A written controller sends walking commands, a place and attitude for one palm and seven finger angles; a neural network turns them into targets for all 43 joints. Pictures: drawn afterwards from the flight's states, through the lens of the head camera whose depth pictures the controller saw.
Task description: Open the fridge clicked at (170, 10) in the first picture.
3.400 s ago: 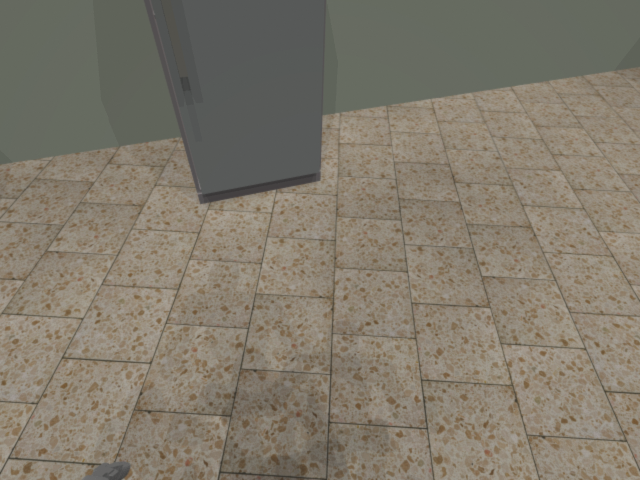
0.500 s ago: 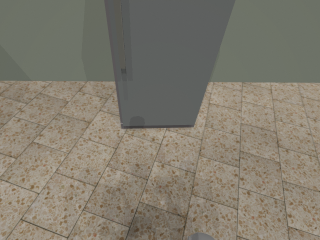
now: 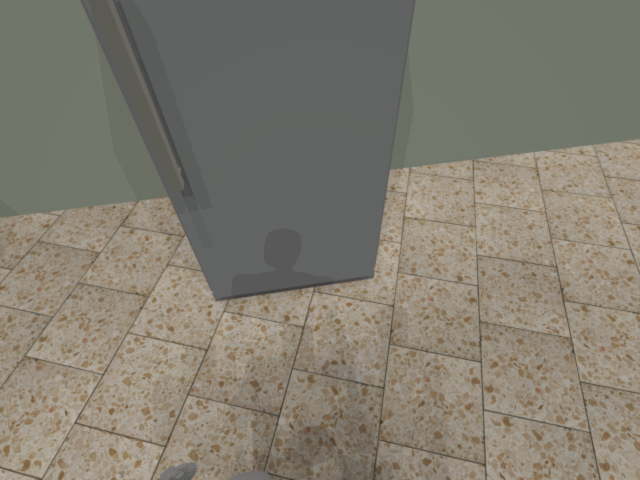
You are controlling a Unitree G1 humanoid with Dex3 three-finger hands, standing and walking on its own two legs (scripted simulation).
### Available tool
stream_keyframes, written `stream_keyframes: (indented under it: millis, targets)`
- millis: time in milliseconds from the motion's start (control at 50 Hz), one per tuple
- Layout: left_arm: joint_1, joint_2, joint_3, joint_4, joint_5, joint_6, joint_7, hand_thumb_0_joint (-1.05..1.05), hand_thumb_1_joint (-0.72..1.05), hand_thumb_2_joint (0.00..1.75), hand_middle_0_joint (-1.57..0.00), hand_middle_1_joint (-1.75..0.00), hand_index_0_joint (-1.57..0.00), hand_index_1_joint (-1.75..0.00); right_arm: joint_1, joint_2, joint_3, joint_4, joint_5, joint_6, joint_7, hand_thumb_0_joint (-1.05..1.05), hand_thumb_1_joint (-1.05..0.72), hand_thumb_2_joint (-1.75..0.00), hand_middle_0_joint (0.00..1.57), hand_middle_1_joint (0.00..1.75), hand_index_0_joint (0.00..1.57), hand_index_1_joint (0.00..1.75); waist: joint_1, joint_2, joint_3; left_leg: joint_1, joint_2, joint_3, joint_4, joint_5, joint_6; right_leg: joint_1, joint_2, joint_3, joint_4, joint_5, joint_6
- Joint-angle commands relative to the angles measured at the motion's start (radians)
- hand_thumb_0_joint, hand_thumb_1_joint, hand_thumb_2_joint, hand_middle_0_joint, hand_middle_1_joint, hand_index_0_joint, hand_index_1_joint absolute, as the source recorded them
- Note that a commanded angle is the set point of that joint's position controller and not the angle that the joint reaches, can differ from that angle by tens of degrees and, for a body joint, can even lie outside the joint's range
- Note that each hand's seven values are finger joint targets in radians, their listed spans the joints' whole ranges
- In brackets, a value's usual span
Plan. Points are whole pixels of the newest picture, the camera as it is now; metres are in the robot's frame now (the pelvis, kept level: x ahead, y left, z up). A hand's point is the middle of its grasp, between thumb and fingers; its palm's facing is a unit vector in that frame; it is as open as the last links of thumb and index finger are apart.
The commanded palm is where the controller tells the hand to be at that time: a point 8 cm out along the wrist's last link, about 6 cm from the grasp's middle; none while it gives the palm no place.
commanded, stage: turn to face it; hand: left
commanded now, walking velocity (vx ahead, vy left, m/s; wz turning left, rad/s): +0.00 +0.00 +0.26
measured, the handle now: (142, 91) +0.73 +0.34 +0.10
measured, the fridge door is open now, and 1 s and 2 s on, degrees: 0 0 0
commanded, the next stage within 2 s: take the last steps up to it in 0.08 s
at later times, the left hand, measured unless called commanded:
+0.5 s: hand out of the picture +0.03 +0.21 -0.16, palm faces +0.13 -0.97 -0.19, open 7.4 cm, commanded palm none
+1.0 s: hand out of the picture +0.07 +0.16 -0.16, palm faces +0.27 -0.95 -0.13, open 7.4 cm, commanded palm none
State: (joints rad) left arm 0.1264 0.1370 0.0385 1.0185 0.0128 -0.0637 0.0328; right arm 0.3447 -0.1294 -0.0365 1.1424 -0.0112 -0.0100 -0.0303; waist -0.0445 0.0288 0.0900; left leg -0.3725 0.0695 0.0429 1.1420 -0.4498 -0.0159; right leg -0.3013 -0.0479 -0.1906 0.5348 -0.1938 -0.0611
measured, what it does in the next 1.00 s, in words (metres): walks ahead: left foot, then right foot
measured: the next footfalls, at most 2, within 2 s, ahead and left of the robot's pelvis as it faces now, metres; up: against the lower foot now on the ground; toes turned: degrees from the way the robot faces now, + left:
left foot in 0.22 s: +0.11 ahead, +0.14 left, +0.00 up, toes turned +10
right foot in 0.62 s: +0.14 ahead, -0.09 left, +0.00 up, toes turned +0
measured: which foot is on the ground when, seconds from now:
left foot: up 0.00-0.20, down 0.22-0.62, up 0.64-1.00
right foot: down 0.00-0.24, up 0.26-0.60, down 0.62-1.00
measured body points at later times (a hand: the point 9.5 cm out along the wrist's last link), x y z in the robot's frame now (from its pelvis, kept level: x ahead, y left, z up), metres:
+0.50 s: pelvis +0.05 +0.03 +0.01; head +0.06 +0.03 +0.46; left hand +0.02 +0.26 -0.14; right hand +0.09 -0.19 -0.14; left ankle +0.07 +0.13 -0.73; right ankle +0.06 -0.10 -0.69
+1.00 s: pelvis +0.19 +0.05 +0.01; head +0.22 +0.05 +0.46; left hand +0.06 +0.22 -0.14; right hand +0.30 -0.17 -0.15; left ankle +0.27 +0.20 -0.70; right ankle +0.10 -0.09 -0.73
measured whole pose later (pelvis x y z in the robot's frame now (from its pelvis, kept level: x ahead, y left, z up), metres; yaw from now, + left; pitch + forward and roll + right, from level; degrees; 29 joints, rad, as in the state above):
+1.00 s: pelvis +0.19 +0.05 +0.01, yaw +10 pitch +0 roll +0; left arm 0.45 0.07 0.01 1.14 0.03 -0.07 0.02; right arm 0.17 -0.18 -0.06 1.04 -0.02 -0.01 0.03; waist 0.05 0.01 0.07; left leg -0.51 0.08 0.09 0.71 -0.18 0.01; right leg 0.03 -0.06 -0.16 0.31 -0.33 0.03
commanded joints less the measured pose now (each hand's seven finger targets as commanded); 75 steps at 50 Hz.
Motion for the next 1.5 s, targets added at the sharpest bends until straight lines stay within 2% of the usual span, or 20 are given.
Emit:
stream_keyframes:
  millis: [0, 160, 220, 320, 460, 540, 580, 600, 640, 740, 960, 1000, 1020, 1040, 1060, 1140, 1200, 1380, 1440, 1480]
  targets:
    - [0.075, 0.116, 0.019, -0.017, 0.012, 0.016, 0.005, 0.0, 0.9, 0.9, -0.2, -0.3, -0.2, -0.3, 0.126, 0.008, -0.003, -0.021, -0.005, 0.024, 0.012, 0.0, -0.9, -0.9, 0.2, 0.3, 0.2, 0.3, -0.002, -0.148, -0.09, 0.052, 0.035, 0.007, -0.156, 0.073, -0.022, -0.04, -0.256, 0.111, -0.269, 0.32, -0.065]
    - [0.098, 0.158, 0.032, -0.004, 0.003, 0.054, 0.004, 0.0, 0.9, 0.9, -0.2, -0.3, -0.2, -0.3, 0.005, -0.046, -0.003, -0.077, -0.006, 0.017, 0.019, 0.0, -0.9, -0.9, 0.2, 0.3, 0.2, 0.3, 0.029, -0.145, -0.07, 0.176, 0.008, 0.051, -0.576, 0.189, -0.027, -0.016, -0.236, 0.12, -0.191, -0.001, -0.034]
    - [0.103, 0.087, 0.022, -0.042, -0.006, 0.071, -0.013, 0.0, 0.9, 0.9, -0.2, -0.3, -0.2, -0.3, 0.049, -0.199, -0.027, -0.094, -0.023, 0.007, 0.016, 0.0, -0.9, -0.9, 0.2, 0.3, 0.2, 0.3, 0.011, 0.269, 0.004, 0.121, 0.25, -0.315, -0.931, -0.019, 0.105, -0.127, -0.033, -0.002, 0.089, -0.314, 0.089]
    - [0.128, 0.101, 0.024, -0.023, 0.022, 0.061, -0.039, 0.0, 0.9, 0.9, -0.2, -0.3, -0.2, -0.3, -0.037, -0.176, -0.021, -0.128, -0.016, -0.015, 0.002, 0.0, -0.9, -0.9, 0.2, 0.3, 0.2, 0.3, 0.037, 0.154, 0.006, 0.146, 0.211, -0.302, -1.004, -0.108, 0.176, -0.24, -0.042, 0.132, 0.475, -0.239, 0.062]
    - [0.125, 0.063, 0.005, -0.023, 0.015, 0.046, -0.039, 0.0, 0.9, 0.9, -0.2, -0.3, -0.2, -0.3, 0.032, -0.179, -0.036, -0.1, -0.013, -0.025, 0.006, 0.0, -0.9, -0.9, 0.2, 0.3, 0.2, 0.3, 0.006, 0.083, -0.059, 0.249, 0.181, -0.238, -0.959, 0.017, 0.202, -0.147, -0.029, 0.096, 0.209, -0.238, 0.078]
    - [0.239, 0.053, 0.008, 0.02, 0.015, 0.035, -0.037, 0.0, 0.9, 0.9, -0.2, -0.3, -0.2, -0.3, -0.006, -0.17, -0.036, -0.088, -0.008, -0.017, 0.011, 0.0, -0.9, -0.9, 0.2, 0.3, 0.2, 0.3, 0.063, 0.07, -0.05, 0.116, 0.142, -0.195, -0.88, -0.058, 0.166, 0.085, 0.009, 0.07, -0.018, -0.14, 0.076]
    - [0.366, 0.131, 0.025, 0.062, 0.024, 0.019, -0.026, 0.0, 0.9, 0.9, -0.2, -0.3, -0.2, -0.3, -0.036, -0.107, -0.028, -0.101, 0.005, -0.02, 0.018, 0.0, -0.9, -0.9, 0.2, 0.3, 0.2, 0.3, 0.124, -0.158, -0.057, -0.124, 0.007, -0.061, -0.599, -0.083, 0.088, 0.33, -0.126, 0.258, -0.227, -0.252, 0.045]
    - [0.435, 0.217, 0.046, 0.072, 0.027, 0.019, -0.016, 0.0, 0.9, 0.9, -0.2, -0.3, -0.2, -0.3, -0.085, -0.06, -0.016, -0.147, 0.004, -0.022, 0.028, 0.0, -0.9, -0.9, 0.2, 0.3, 0.2, 0.3, 0.158, -0.396, 0.01, -0.316, -0.089, 0.054, -0.358, -0.094, 0.045, 0.359, -0.348, 0.59, -0.408, -0.474, -0.048]
    - [0.398, 0.202, 0.045, 0.065, 0.012, 0.011, -0.005, 0.0, 0.9, 0.9, -0.2, -0.3, -0.2, -0.3, -0.14, -0.117, -0.04, -0.159, -0.019, -0.016, 0.042, 0.0, -0.9, -0.9, 0.2, 0.3, 0.2, 0.3, 0.123, -0.242, 0.093, -0.34, -0.01, -0.04, -0.158, 0.015, 0.047, 0.171, -0.384, 0.645, -0.494, -0.61, -0.102]
    - [0.342, 0.096, 0.015, 0.055, 0.01, -0.015, -0.008, 0.0, 0.9, 0.9, -0.2, -0.3, -0.2, -0.3, -0.074, -0.057, -0.033, -0.107, -0.016, -0.009, 0.057, 0.0, -0.9, -0.9, 0.2, 0.3, 0.2, 0.3, 0.057, -0.136, 0.07, -0.261, 0.02, 0.001, -0.123, 0.247, 0.014, 0.157, -0.233, 0.267, -0.406, -0.078, -0.037]
    - [0.39, 0.128, 0.021, 0.104, 0.016, -0.014, 0.0, 0.0, 0.9, 0.9, -0.2, -0.3, -0.2, -0.3, -0.241, -0.05, -0.013, -0.186, -0.007, -0.027, 0.066, 0.0, -0.9, -0.9, 0.2, 0.3, 0.2, 0.3, 0.088, -0.188, 0.035, -0.12, -0.013, 0.082, -0.493, 0.253, 0.038, 0.273, -0.238, 0.141, -0.27, 0.4, -0.05]
    - [0.354, 0.142, 0.026, 0.099, 0.012, -0.008, 0.002, 0.0, 0.9, 0.9, -0.2, -0.3, -0.2, -0.3, -0.102, -0.086, -0.02, -0.144, -0.011, -0.038, 0.052, 0.0, -0.9, -0.9, 0.2, 0.3, 0.2, 0.3, 0.019, -0.156, -0.042, 0.108, -0.051, 0.102, -0.614, 0.296, 0.052, 0.237, -0.208, 0.094, -0.079, 0.512, -0.021]
    - [0.354, 0.126, 0.024, 0.097, 0.008, -0.006, 0.001, 0.0, 0.9, 0.9, -0.2, -0.3, -0.2, -0.3, 0.031, -0.132, -0.03, -0.104, -0.017, -0.044, 0.042, 0.0, -0.9, -0.9, 0.2, 0.3, 0.2, 0.3, -0.03, -0.091, -0.132, 0.3, -0.033, 0.078, -0.67, 0.373, 0.06, 0.184, -0.167, 0.066, 0.103, 0.438, 0.003]
    - [0.407, 0.081, 0.018, 0.089, -0.004, -0.001, -0.004, 0.0, 0.9, 0.9, -0.2, -0.3, -0.2, -0.3, 0.134, -0.244, -0.053, -0.087, -0.026, -0.052, 0.028, 0.0, -0.9, -0.9, 0.2, 0.3, 0.2, 0.3, -0.049, 0.125, -0.266, 0.546, 0.187, -0.168, -0.664, 0.553, 0.126, -0.022, -0.055, 0.016, 0.345, 0.06, 0.047]
    - [0.405, 0.047, 0.008, 0.067, -0.007, 0.001, -0.007, 0.0, 0.9, 0.9, -0.2, -0.3, -0.2, -0.3, 0.197, -0.301, -0.065, -0.075, -0.011, -0.044, 0.016, 0.0, -0.9, -0.9, 0.2, 0.3, 0.2, 0.3, -0.056, 0.265, -0.34, 0.643, 0.357, -0.403, -0.756, 0.729, 0.215, -0.185, 0.032, 0.065, 0.605, -0.419, 0.06]
    - [0.248, 0.049, 0.019, 0.053, 0.007, 0.019, -0.016, 0.0, 0.9, 0.9, -0.2, -0.3, -0.2, -0.3, -0.029, -0.143, -0.023, -0.118, -0.008, -0.054, 0.004, 0.0, -0.9, -0.9, 0.2, 0.3, 0.2, 0.3, 0.018, 0.068, -0.075, 0.252, 0.269, -0.175, -0.86, 0.605, 0.201, -0.224, -0.086, 0.176, 0.706, -0.223, 0.054]
    - [0.292, 0.025, 0.016, 0.062, 0.011, 0.043, -0.019, 0.0, 0.9, 0.9, -0.2, -0.3, -0.2, -0.3, -0.057, -0.111, -0.013, -0.117, -0.007, -0.066, 0.001, 0.0, -0.9, -0.9, 0.2, 0.3, 0.2, 0.3, 0.066, 0.066, -0.088, 0.167, 0.214, -0.056, -0.882, 0.682, 0.183, -0.126, -0.08, 0.154, 0.56, -0.183, 0.07]
    - [0.185, 0.098, 0.013, -0.004, 0.01, 0.088, 0.0, 0.0, 0.9, 0.9, -0.2, -0.3, -0.2, -0.3, -0.11, -0.156, -0.024, -0.119, -0.01, -0.012, -0.013, 0.0, -0.9, -0.9, 0.2, 0.3, 0.2, 0.3, 0.064, 0.082, -0.049, 0.169, 0.231, -0.061, -0.77, 0.829, 0.159, 0.028, -0.025, 0.139, 0.099, -0.084, 0.08]
    - [0.179, 0.142, 0.024, -0.021, 0.015, 0.083, 0.0, 0.0, 0.9, 0.9, -0.2, -0.3, -0.2, -0.3, -0.092, -0.158, -0.038, -0.119, -0.004, 0.006, -0.011, 0.0, -0.9, -0.9, 0.2, 0.3, 0.2, 0.3, 0.067, 0.012, -0.065, 0.156, 0.156, -0.029, -0.676, 0.663, 0.089, 0.095, -0.05, 0.176, -0.047, 0.224, 0.063]
    - [0.165, 0.201, 0.028, -0.036, 0.019, 0.073, 0.004, 0.0, 0.9, 0.9, -0.2, -0.3, -0.2, -0.3, -0.052, -0.11, -0.037, -0.124, 0.004, 0.016, -0.001, 0.0, -0.9, -0.9, 0.2, 0.3, 0.2, 0.3, 0.044, -0.134, -0.092, 0.079, 0.022, 0.051, -0.535, 0.332, 0.023, 0.144, -0.217, 0.321, -0.039, 0.673, -0.025]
